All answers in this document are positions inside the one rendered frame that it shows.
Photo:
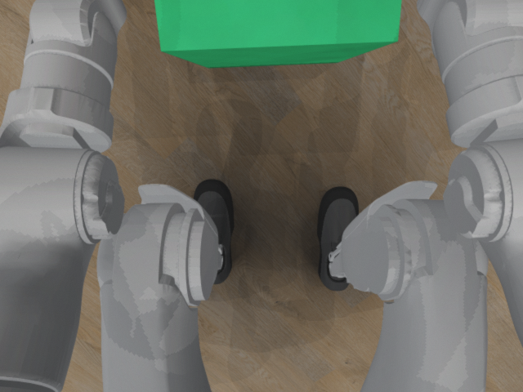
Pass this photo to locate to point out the robot right thigh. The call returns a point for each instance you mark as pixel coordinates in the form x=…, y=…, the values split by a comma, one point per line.
x=434, y=335

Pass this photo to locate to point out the left robot upper arm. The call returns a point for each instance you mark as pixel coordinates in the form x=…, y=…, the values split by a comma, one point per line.
x=56, y=204

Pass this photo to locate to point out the carton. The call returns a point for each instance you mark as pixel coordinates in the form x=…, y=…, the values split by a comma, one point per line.
x=243, y=33

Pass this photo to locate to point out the robot thigh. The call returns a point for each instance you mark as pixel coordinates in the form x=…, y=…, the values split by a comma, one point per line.
x=163, y=262
x=434, y=335

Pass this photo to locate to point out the robot left thigh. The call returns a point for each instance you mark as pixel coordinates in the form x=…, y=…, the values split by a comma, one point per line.
x=163, y=262

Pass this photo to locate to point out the right robot forearm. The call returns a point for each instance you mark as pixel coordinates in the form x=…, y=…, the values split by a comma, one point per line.
x=478, y=45

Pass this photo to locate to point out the left robot forearm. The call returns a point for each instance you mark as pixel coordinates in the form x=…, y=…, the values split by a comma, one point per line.
x=68, y=76

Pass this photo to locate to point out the right robot upper arm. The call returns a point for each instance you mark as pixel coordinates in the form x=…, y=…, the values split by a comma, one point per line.
x=484, y=200

